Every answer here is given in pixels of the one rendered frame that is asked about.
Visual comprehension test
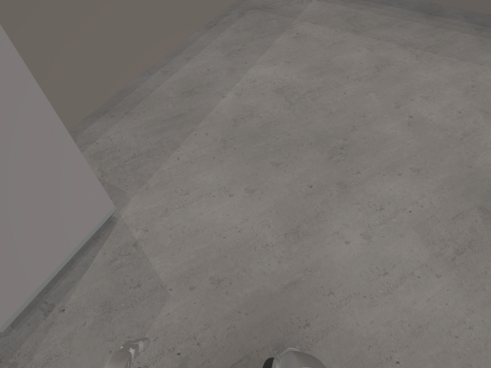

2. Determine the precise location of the right robot shin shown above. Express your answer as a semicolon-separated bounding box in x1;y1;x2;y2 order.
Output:
279;348;299;356

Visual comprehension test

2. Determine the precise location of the right robot thigh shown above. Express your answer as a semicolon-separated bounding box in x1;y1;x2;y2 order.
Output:
272;351;326;368

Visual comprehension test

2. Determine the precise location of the fridge door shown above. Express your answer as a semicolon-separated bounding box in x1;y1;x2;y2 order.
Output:
0;25;114;327

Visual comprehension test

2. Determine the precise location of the left robot hand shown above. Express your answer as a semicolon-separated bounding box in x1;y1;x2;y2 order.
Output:
104;337;150;368

